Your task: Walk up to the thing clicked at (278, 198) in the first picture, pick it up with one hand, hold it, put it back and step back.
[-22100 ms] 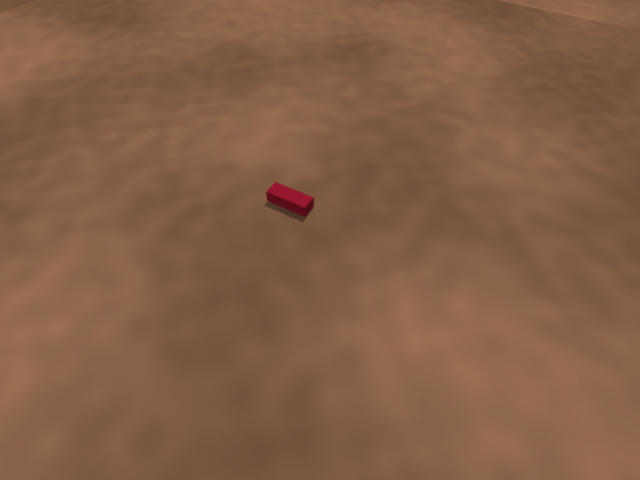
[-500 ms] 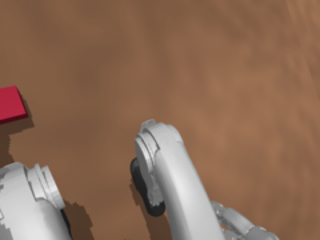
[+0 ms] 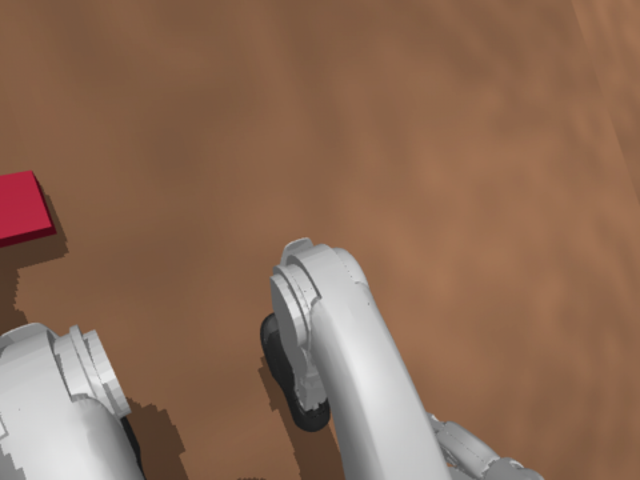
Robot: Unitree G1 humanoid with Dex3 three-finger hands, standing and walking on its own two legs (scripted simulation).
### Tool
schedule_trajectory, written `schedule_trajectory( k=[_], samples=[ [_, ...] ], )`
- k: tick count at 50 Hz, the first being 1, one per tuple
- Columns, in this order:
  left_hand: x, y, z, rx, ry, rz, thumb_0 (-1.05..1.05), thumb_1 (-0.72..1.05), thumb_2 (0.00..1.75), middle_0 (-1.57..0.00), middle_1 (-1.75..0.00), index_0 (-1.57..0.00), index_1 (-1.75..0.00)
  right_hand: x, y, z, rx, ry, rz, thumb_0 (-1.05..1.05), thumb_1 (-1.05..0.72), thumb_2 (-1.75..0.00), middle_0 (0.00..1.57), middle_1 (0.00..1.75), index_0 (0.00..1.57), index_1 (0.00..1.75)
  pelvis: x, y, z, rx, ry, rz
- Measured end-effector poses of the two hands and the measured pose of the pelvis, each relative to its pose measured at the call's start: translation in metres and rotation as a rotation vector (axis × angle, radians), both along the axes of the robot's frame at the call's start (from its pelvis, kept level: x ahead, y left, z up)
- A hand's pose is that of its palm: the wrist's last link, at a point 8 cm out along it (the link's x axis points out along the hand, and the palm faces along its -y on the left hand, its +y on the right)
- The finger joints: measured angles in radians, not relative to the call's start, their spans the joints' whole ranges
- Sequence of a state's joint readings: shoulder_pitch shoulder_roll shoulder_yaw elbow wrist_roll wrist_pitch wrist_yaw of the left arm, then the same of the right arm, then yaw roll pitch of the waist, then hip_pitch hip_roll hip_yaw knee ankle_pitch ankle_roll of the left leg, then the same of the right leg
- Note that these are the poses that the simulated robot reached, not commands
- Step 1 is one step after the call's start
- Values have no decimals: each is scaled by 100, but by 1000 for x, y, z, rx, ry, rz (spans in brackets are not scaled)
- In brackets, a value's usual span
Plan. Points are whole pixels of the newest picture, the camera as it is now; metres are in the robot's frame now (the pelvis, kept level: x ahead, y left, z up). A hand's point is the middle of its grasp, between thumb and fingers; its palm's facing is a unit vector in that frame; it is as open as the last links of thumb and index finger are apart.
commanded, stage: settle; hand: left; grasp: from above
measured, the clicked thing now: out of the picture +0.45 +0.28 -0.28
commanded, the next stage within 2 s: lift in 0.86 s
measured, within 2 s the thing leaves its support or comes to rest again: leaves its support in 0.26 s
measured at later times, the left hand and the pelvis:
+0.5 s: hand out of the picture +0.44 +0.30 -0.18, palm faces -0.38 -0.09 -0.92, open 10.1 cm; pelvis +0.01 +0.00 +0.01, yaw +2 degrees
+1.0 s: hand out of the picture +0.43 +0.30 -0.11, palm faces -0.43 -0.07 -0.90, open 10.2 cm; pelvis +0.00 -0.02 +0.04, yaw +7 degrees
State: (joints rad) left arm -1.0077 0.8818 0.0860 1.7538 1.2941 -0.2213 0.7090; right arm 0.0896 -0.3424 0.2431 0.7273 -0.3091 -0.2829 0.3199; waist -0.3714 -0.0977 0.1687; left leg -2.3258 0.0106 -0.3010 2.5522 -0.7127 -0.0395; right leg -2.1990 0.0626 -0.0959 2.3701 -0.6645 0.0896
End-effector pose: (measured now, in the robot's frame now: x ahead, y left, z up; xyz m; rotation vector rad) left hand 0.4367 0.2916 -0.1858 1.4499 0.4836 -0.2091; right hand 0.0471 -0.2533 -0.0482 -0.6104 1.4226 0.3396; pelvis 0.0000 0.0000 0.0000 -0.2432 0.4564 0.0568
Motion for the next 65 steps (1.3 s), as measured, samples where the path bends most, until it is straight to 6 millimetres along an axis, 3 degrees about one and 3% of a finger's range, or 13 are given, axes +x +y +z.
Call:
schedule_trajectory(
  k=[14,35,56,65],
  samples=[
    [0,5,8,2,-19,20,-4,2,46,-67,-53,-68,-50,5,-8,3,-9,-6,-37,0,-93,-91,20,30,20,30,3,0,2,4,30,7],
    [-3,5,101,50,7,15,-4,0,47,-68,-53,-70,-49,49,-12,-18,60,-139,-185,0,-93,-91,20,30,20,30,2,-8,25,67,114,44],
    [-8,8,143,47,3,6,-3,-2,51,-69,-53,-71,-50,25,-32,-2,-63,-109,-280,0,-93,-91,20,30,20,30,-3,-15,45,98,131,64],
    [-21,12,176,40,25,7,-3,-2,51,-68,-53,-70,-50,31,-26,16,-60,-137,-331,0,-92,-91,20,30,20,30,-5,-12,68,97,139,75]
  ],
)
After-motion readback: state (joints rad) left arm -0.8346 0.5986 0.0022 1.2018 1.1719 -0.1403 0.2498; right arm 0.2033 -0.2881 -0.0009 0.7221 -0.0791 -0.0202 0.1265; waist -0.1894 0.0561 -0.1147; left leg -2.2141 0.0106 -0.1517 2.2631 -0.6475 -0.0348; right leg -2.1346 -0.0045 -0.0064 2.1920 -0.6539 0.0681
